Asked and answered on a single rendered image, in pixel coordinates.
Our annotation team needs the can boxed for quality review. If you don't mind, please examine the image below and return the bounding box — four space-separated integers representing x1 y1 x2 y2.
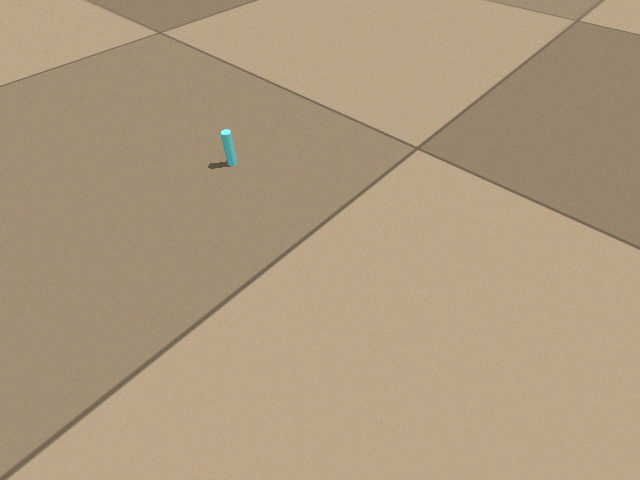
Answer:
221 129 237 166

